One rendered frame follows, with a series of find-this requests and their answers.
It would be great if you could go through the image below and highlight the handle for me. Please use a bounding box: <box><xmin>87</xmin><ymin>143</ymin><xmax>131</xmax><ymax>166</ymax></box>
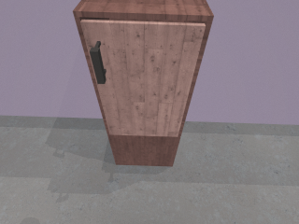
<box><xmin>90</xmin><ymin>41</ymin><xmax>107</xmax><ymax>84</ymax></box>

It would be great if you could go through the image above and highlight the cupboard door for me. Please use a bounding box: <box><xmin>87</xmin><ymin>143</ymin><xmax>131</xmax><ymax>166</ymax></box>
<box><xmin>80</xmin><ymin>19</ymin><xmax>206</xmax><ymax>137</ymax></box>

